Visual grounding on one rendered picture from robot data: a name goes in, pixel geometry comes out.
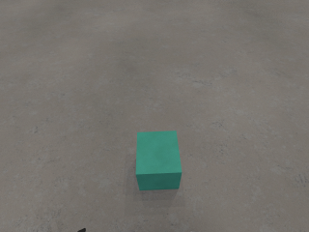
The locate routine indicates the carton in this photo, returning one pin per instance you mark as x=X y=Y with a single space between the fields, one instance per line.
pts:
x=158 y=161

